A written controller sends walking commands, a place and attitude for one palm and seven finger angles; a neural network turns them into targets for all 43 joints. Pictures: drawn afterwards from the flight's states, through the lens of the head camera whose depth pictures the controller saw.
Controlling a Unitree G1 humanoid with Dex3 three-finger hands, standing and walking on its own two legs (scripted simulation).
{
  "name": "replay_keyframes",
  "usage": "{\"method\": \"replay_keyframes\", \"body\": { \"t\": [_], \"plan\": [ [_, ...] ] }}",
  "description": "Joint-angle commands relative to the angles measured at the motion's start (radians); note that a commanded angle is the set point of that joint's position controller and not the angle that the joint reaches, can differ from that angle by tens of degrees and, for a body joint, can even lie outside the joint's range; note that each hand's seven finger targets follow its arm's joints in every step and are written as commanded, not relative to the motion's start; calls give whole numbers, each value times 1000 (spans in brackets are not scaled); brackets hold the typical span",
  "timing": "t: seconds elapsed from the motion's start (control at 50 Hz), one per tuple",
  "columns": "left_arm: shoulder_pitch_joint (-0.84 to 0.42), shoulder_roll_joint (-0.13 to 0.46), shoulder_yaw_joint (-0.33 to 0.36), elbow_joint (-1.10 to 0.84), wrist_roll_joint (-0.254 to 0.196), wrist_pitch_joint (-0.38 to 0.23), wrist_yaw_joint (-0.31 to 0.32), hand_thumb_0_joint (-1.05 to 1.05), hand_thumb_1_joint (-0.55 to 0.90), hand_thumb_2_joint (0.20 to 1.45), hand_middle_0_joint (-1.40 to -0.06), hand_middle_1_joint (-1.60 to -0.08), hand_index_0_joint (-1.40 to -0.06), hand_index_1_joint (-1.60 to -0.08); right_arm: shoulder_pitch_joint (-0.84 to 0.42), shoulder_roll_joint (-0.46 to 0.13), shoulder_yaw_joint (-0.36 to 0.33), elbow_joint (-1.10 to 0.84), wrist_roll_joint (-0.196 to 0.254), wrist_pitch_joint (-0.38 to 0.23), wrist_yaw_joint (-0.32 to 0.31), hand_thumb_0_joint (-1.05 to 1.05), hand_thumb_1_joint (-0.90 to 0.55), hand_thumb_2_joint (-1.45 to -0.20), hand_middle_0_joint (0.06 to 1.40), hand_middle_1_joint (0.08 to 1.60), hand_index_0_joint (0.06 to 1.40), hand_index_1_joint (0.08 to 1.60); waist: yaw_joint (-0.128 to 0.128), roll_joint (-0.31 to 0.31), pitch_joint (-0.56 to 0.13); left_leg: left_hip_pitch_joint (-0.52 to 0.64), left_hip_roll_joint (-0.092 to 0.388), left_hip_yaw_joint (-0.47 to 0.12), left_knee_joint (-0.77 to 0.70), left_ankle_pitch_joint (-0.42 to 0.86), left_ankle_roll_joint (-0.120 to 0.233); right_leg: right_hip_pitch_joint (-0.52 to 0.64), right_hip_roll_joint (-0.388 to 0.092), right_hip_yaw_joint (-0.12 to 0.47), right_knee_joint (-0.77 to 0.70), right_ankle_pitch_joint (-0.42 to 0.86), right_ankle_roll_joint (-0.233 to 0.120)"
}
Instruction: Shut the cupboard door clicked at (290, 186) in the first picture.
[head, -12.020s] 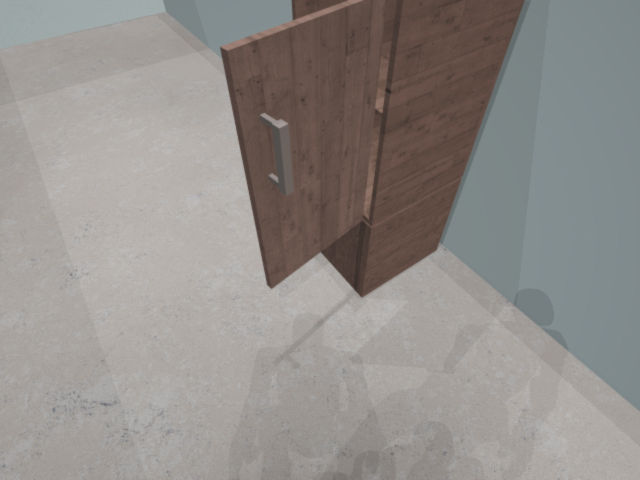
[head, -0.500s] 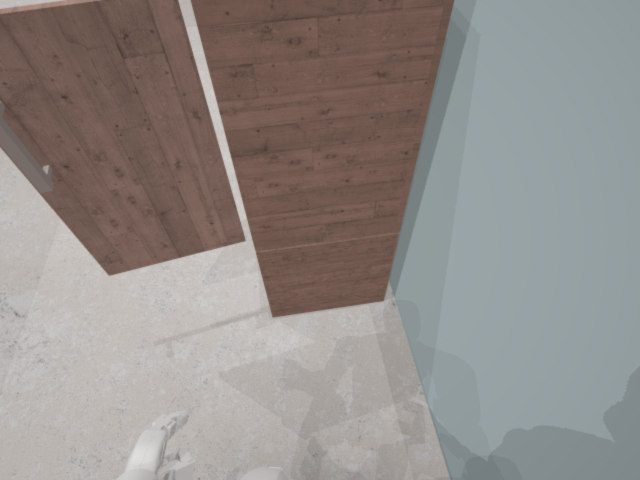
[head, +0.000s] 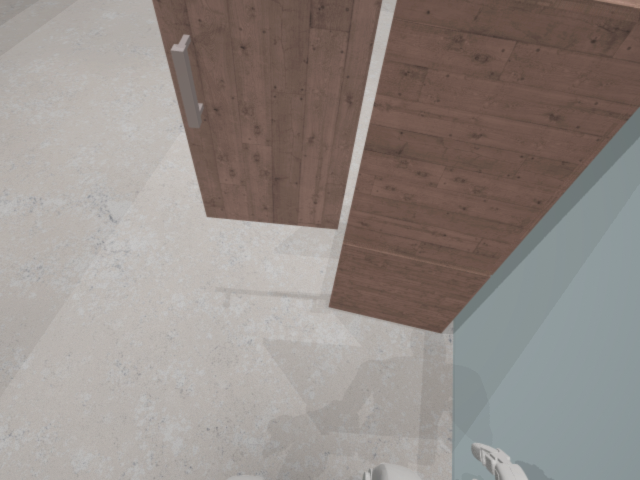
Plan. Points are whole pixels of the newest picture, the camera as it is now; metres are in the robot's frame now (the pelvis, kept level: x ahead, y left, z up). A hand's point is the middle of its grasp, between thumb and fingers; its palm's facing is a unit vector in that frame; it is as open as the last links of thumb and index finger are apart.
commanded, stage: take the last steps up to it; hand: left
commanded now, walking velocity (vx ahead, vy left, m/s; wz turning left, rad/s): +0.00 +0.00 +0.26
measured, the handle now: (190, 83) +0.68 +0.30 +0.06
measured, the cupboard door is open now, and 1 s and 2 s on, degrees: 99 99 99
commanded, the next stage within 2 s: come to a stop and stand still in 1.00 s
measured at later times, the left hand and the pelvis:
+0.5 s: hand out of the picture +0.01 +0.14 -0.15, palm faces +0.19 -0.96 -0.18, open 7.4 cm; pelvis +0.05 -0.02 +0.01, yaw +8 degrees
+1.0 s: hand (166, 372) +0.26 +0.26 -0.16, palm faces +0.15 -0.97 -0.20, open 7.4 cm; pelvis +0.19 +0.06 +0.00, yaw +7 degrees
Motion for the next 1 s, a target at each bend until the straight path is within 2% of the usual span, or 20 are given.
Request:
{"method": "replay_keyframes", "body": {
  "t": [0.0, 0.08, 0.16, 0.18, 0.2, 0.22, 0.26, 0.32, 0.38, 0.5, 0.56, 0.6, 0.62, 0.64, 0.66, 0.68, 0.7, 0.76, 0.86, 0.98],
  "plan": [
    [-3, 33, 1, -77, -4, -32, -1, 0, 900, 900, -200, -300, -200, -300, 93, -204, -45, -18, -4, -14, -21, 0, -900, -900, 200, 300, 200, 300, -49, 196, -173, 205, 253, -185, -147, 658, 135, -39, 5, 23, -46, 26, 3],
    [-28, 10, -4, -86, -3, -35, -2, 0, 900, 900, -200, -300, -200, -300, 96, -205, -51, -9, -12, -5, -14, 0, -900, -900, 200, 300, 200, 300, -57, 206, -132, 98, 243, -216, -183, 395, 131, 80, 33, -6, -231, 2, -10],
    [116, 24, 10, -47, 8, -62, -18, 0, 900, 900, -200, -300, -200, -300, 44, -187, -56, -10, -5, 1, -1, 0, -900, -900, 200, 300, 200, 300, 17, 168, -109, -148, 137, -208, -122, -200, 69, 396, 68, -42, -580, 127, -32],
    [185, 83, 26, -33, 19, -75, -11, 0, 900, 900, -200, -300, -200, -300, 42, -125, -49, -24, 4, -2, 6, 0, -900, -900, 200, 300, 200, 300, 54, -22, -101, -328, 29, -113, 98, -302, 14, 528, -82, 156, -751, -51, -75],
    [224, 175, 44, -37, 24, -84, -2, 0, 900, 900, -200, -300, -200, -300, -2, -77, -37, -68, 4, -7, 16, 0, -900, -900, 200, 300, 200, 300, 89, -297, -51, -477, -58, -10, 385, -360, -41, 498, -358, 544, -937, -231, -187],
    [198, 168, 38, -51, 10, -90, 5, 0, 900, 900, -200, -300, -200, -300, -43, -147, -51, -79, -11, -4, 27, 0, -900, -900, 200, 300, 200, 300, 73, -178, 17, -476, 14, -103, 549, -280, -35, 348, -403, 565, -992, -303, -239],
    [78, 89, 28, -69, 8, -106, 6, 0, 900, 900, -200, -300, -200, -300, 16, -124, -64, -35, -16, 2, 39, 0, -900, -900, 200, 300, 200, 300, -9, -132, 17, -437, 50, -103, 625, -99, -44, 301, -295, 422, -969, -209, -195],
    [76, 26, 8, -57, 0, -134, -1, 0, 900, 900, -200, -300, -200, -300, 71, -93, -60, 12, -15, 6, 52, 0, -900, -900, 200, 300, 200, 300, -35, -102, 9, -379, 69, -68, 589, 48, -74, 296, -212, 153, -941, 94, -150],
    [153, 36, 10, -8, 4, -148, 3, 0, 900, 900, -200, -300, -200, -300, 54, -65, -56, 21, -10, -1, 57, 0, -900, -900, 200, 300, 200, 300, -10, -25, -28, -388, 69, -28, 467, 61, -87, 414, -224, 94, -921, 240, -164],
    [234, 38, 10, 78, 14, -149, 0, 0, 900, 900, -200, -300, -200, -300, -13, -37, -37, 7, -7, -25, 60, 0, -900, -900, 200, 300, 200, 300, 26, -102, -26, -364, 65, 36, 217, 19, -77, 512, -251, 28, -855, 460, -179],
    [216, 46, 12, 97, 20, -142, 1, 0, 900, 900, -200, -300, -200, -300, 1, -29, -32, 13, -5, -40, 60, 0, -900, -900, 200, 300, 200, 300, 11, -125, -12, -212, 49, 54, 83, -21, -50, 438, -263, 16, -801, 466, -167],
    [178, 54, 14, 98, 11, -137, -2, 0, 900, 900, -200, -300, -200, -300, 136, -50, -35, 63, -10, -53, 50, 0, -900, -900, 200, 300, 200, 300, -61, -79, -49, 42, -15, 118, -46, 48, -32, 323, -202, -50, -670, 522, -135],
    [175, 30, 9, 93, 8, -135, -6, 0, 900, 900, -200, -300, -200, -300, 268, -104, -47, 106, -14, -61, 38, 0, -900, -900, 200, 300, 200, 300, -116, 32, -117, 247, 16, 80, -83, 52, -13, 228, -151, -94, -473, 506, -110],
    [211, -32, -2, 73, -1, -131, -12, 0, 900, 900, -200, -300, -200, -300, 405, -216, -74, 133, -25, -69, 21, 0, -900, -900, 200, 300, 200, 300, -157, 273, -238, 463, 265, -229, -103, 52, 71, 9, -27, -166, -204, 167, -60],
    [136, -54, -17, 28, -1, -128, -9, 0, 900, 900, -200, -300, -200, -300, 492, -259, -80, 147, -15, -61, 2, 0, -900, -900, 200, 300, 200, 300, -181, 378, -263, 480, 382, -410, -219, 114, 142, -115, 34, -100, 42, -132, -61],
    [74, -54, -10, 8, -2, -124, -5, 0, 900, 900, -200, -300, -200, -300, 454, -250, -76, 144, -17, -55, -9, 0, -900, -900, 200, 300, 200, 300, -167, 271, -188, 406, 421, -411, -257, 140, 178, -183, -3, -22, 176, -114, -83],
    [49, -55, -9, 14, 4, -122, -5, 0, 900, 900, -200, -300, -200, -300, 368, -198, -61, 127, -14, -62, -9, 0, -900, -900, 200, 300, 200, 300, -130, 200, -135, 264, 384, -330, -273, 86, 165, -181, -32, -4, 218, -43, -90],
    [87, -72, -6, 50, 12, -101, -23, 0, 900, 900, -200, -300, -200, -300, 247, -100, -26, 98, -12, -84, -14, 0, -900, -900, 200, 300, 200, 300, -54, 197, -29, 66, 298, -154, -331, 127, 114, -105, -68, 14, 138, 109, -75],
    [43, -90, -10, 15, 10, -89, -26, 0, 900, 900, -200, -300, -200, -300, 245, -82, -25, 106, -17, -96, -14, 0, -900, -900, 200, 300, 200, 300, -31, 120, -37, 62, 284, -60, -340, 273, 151, -30, -52, -16, -165, 153, -71],
    [21, -63, -5, -12, 12, -91, -27, 0, 900, 900, -200, -300, -200, -300, 228, -107, -27, 127, -17, -74, -7, 0, -900, -900, 200, 300, 200, 300, -10, 121, -53, 38, 252, -19, -242, 181, 118, 187, 17, -71, -450, 232, -73]
  ]
}}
